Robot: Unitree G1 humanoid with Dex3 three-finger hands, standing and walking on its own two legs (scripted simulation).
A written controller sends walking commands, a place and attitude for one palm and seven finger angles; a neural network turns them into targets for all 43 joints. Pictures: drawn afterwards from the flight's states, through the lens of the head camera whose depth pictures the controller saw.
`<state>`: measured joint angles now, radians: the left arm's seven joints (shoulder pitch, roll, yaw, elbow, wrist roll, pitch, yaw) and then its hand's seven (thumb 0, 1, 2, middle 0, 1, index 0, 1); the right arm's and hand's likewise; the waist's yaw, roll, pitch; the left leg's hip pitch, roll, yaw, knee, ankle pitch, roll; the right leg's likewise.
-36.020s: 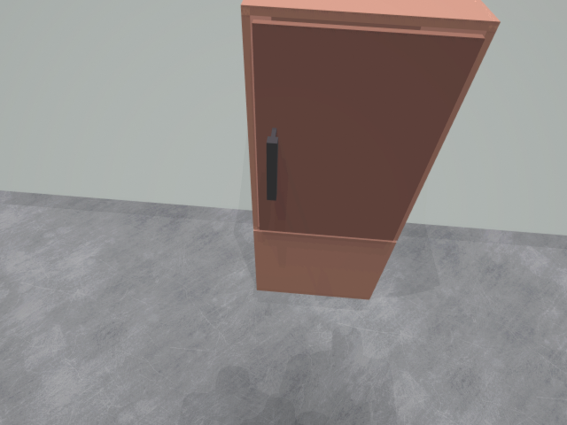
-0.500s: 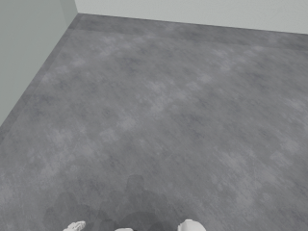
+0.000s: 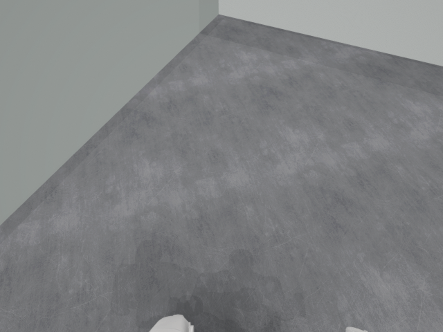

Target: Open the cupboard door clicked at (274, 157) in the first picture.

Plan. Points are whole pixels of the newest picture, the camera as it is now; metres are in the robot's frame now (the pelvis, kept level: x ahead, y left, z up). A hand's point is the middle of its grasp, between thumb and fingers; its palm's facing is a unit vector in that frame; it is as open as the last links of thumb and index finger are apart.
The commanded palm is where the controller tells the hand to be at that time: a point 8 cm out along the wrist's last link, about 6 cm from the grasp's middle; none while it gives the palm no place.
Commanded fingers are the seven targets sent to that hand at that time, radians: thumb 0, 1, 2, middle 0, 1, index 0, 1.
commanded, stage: turn to face it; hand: left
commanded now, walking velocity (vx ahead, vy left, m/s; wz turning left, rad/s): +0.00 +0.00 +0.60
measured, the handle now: out of the picture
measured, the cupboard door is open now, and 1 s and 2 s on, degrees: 43 43 43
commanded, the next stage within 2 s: none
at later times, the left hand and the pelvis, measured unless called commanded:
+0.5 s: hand out of the picture +0.06 +0.19 -0.16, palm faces +0.27 -0.91 -0.31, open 7.4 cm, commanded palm none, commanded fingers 0.00 0.90 0.90 -0.20 -0.30 -0.20 -0.30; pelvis +0.02 -0.04 -0.01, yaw +17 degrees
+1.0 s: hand out of the picture -0.03 +0.19 -0.18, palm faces +0.58 -0.77 -0.25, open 7.4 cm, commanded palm none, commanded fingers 0.00 0.90 0.90 -0.20 -0.30 -0.20 -0.30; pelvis +0.03 -0.04 -0.01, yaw +35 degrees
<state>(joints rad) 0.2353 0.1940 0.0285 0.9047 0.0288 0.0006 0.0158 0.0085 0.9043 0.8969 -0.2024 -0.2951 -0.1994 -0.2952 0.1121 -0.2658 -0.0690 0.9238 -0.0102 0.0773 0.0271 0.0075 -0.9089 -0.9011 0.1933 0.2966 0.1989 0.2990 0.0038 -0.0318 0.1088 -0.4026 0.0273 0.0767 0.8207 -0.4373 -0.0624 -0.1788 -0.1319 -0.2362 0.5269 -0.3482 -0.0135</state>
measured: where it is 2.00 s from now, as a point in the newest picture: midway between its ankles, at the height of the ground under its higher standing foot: outside the picture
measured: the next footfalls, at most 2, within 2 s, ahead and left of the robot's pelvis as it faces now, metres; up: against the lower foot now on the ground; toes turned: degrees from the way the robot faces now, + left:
left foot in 0.08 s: +0.04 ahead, +0.13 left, +0.00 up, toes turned +9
right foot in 0.44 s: +0.10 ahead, -0.14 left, +0.00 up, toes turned +12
